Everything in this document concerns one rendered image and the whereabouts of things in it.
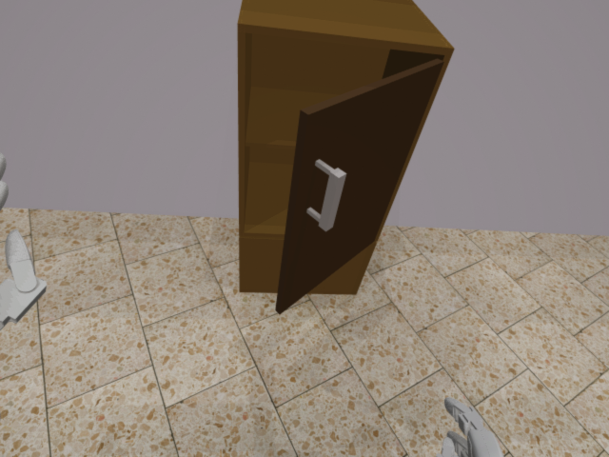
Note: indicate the robot left hand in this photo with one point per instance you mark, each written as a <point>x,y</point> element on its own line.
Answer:
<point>19,295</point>

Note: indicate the handle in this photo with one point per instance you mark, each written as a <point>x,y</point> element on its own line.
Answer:
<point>332,196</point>

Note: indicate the cupboard door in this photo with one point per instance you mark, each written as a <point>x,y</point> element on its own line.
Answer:
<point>367,133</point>

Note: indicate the robot right hand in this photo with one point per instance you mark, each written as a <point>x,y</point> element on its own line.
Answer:
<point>480,441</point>

